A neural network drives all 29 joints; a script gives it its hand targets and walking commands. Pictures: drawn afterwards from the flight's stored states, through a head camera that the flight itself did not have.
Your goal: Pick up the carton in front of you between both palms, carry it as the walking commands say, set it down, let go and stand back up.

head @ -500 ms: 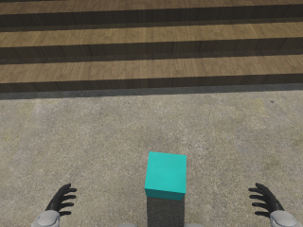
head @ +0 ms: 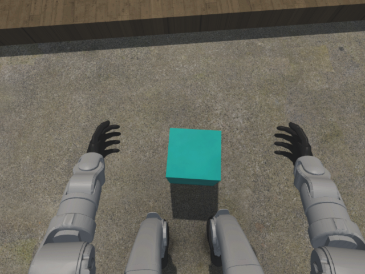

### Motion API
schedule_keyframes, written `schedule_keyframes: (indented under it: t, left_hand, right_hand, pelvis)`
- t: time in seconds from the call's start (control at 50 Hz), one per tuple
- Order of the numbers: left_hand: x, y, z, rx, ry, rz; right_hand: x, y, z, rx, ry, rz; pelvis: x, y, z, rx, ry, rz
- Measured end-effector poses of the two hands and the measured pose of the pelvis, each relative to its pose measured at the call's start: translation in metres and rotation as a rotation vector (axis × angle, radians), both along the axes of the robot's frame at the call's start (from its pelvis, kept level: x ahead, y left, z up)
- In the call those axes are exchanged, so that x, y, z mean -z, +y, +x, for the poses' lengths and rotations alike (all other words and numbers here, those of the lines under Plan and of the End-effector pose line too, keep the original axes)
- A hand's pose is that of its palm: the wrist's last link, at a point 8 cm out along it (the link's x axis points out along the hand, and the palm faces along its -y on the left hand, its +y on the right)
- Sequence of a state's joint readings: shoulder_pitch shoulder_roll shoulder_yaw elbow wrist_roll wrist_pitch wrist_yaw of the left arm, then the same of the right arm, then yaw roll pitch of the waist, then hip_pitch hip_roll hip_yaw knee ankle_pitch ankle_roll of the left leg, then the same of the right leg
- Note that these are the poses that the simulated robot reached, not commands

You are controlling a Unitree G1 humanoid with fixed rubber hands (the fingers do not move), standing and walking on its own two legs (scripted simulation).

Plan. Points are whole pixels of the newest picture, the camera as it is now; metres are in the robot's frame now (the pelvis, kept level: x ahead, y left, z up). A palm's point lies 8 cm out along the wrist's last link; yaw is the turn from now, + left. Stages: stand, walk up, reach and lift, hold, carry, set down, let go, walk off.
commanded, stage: reach and lift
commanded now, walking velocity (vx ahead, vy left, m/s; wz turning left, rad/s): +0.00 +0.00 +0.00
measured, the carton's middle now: (193, 159) +0.45 -0.04 -0.56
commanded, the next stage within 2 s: none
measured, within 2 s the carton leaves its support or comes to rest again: neither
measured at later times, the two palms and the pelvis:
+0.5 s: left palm (131, 123) +0.49 +0.16 -0.18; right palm (265, 130) +0.44 -0.22 -0.18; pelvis -0.02 +0.00 -0.06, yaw +0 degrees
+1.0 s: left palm (145, 149) +0.47 +0.16 -0.42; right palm (244, 154) +0.43 -0.23 -0.41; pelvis -0.06 +0.01 -0.26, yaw -1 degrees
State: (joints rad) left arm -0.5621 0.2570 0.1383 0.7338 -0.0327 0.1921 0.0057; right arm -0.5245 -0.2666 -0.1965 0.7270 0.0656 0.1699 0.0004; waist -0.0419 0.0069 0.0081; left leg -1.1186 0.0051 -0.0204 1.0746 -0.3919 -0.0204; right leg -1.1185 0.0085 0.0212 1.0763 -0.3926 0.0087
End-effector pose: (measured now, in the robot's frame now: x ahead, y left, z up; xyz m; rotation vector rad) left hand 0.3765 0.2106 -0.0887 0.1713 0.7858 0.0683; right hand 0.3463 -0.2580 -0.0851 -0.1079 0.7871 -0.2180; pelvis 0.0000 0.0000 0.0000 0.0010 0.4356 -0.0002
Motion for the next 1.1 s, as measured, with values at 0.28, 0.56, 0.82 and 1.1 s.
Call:
schedule_keyframes:
  t: [0.28,0.56,0.82,1.1]
  left_hand:
    - [0.031,-0.048,0.094,0.021,-0.121,-0.080]
    - [0.124,-0.053,0.105,0.010,-0.095,-0.082]
    - [0.274,-0.051,0.089,0.014,-0.097,-0.081]
    - [0.362,-0.056,0.091,0.001,-0.060,-0.078]
  right_hand:
    - [0.035,0.027,0.084,0.033,-0.144,0.069]
    - [0.122,0.033,0.094,0.049,-0.116,0.069]
    - [0.269,0.028,0.080,0.052,-0.099,0.061]
    - [0.364,0.037,0.082,0.049,-0.060,0.077]
  pelvis:
    - [0.041,0.001,-0.041,-0.002,0.214,-0.001]
    - [0.082,0.002,-0.018,-0.001,0.419,-0.005]
    - [0.199,0.005,-0.032,0.004,0.459,-0.010]
    - [0.283,0.005,-0.068,0.007,0.306,-0.004]
